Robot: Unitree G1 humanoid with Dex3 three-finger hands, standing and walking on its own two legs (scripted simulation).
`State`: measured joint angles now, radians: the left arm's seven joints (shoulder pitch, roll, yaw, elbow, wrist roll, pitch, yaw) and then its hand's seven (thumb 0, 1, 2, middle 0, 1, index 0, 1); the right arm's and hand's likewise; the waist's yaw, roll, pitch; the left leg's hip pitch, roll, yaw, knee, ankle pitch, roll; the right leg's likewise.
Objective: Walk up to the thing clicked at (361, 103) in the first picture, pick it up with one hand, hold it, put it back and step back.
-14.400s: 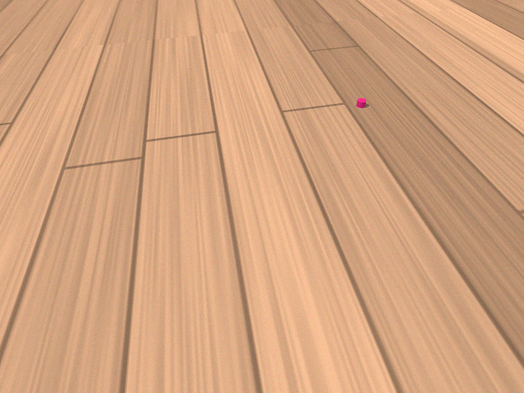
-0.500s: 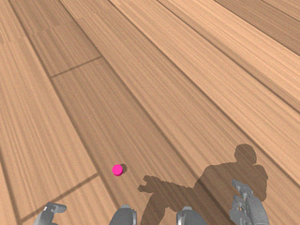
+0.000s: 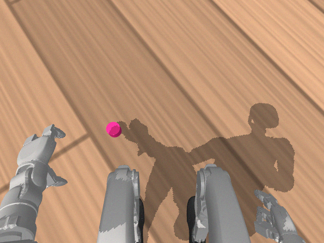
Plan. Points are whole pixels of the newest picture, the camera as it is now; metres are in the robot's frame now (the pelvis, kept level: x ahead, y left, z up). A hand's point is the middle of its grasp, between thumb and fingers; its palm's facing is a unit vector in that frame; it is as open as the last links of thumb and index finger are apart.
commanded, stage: rise first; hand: left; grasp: from above
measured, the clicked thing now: (114, 129) +0.50 +0.23 -0.45
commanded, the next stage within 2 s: approach in 1.50 s
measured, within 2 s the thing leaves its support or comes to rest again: neither
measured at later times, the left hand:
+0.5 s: hand (73, 142) +0.40 +0.32 -0.25, palm faces -0.47 -0.09 -0.88, open 13.8 cm
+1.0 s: hand (83, 135) +0.44 +0.30 -0.30, palm faces -0.46 -0.03 -0.89, open 13.7 cm
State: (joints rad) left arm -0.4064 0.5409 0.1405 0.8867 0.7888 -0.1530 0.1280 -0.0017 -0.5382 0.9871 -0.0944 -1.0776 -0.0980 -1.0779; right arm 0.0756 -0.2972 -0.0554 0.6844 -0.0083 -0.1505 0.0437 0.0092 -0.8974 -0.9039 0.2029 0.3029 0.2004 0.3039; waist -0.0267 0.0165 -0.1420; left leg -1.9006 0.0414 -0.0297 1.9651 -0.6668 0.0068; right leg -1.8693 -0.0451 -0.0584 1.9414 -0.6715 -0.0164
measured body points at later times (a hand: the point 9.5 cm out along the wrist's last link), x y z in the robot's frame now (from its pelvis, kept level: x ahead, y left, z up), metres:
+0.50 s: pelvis -0.02 +0.01 -0.09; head +0.21 +0.06 +0.29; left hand +0.42 +0.32 -0.20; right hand +0.05 -0.28 -0.20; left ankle +0.08 +0.12 -0.43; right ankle +0.08 -0.12 -0.43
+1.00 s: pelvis -0.01 +0.01 -0.13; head +0.24 +0.05 +0.24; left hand +0.46 +0.30 -0.25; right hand +0.04 -0.28 -0.24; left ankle +0.08 +0.12 -0.43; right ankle +0.08 -0.12 -0.43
